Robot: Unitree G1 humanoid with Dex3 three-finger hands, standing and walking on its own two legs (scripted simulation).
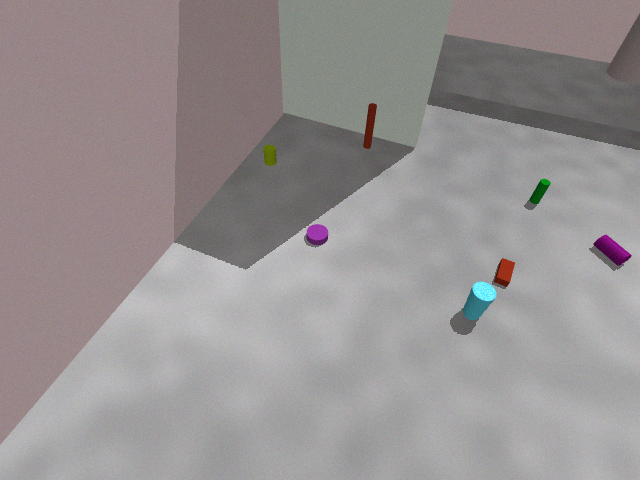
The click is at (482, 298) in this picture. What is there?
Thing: tapered cup
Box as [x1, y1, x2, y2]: [463, 282, 496, 319]
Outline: 488,283 477,282 473,285 463,308 463,313 466,317 470,319 476,319 481,315 495,297 495,290
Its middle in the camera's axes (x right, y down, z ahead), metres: +0.56 +0.22 +1.41
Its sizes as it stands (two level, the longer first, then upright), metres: 0.081 0.081 0.143
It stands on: the floor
